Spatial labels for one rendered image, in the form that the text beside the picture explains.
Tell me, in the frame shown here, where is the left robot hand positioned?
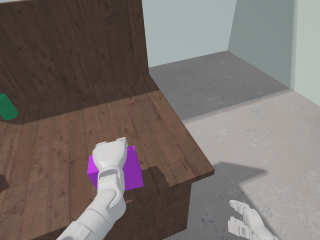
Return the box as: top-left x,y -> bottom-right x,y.
92,137 -> 129,171

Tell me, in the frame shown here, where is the sponge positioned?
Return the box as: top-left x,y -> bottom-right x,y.
87,145 -> 144,191

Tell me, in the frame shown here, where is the table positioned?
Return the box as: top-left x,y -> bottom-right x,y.
0,0 -> 215,240

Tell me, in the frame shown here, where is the left robot forearm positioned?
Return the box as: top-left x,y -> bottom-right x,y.
56,166 -> 126,240

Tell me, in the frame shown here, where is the right robot hand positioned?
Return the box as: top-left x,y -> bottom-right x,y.
228,200 -> 265,240

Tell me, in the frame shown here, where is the right robot forearm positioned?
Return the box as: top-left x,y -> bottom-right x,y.
249,225 -> 279,240

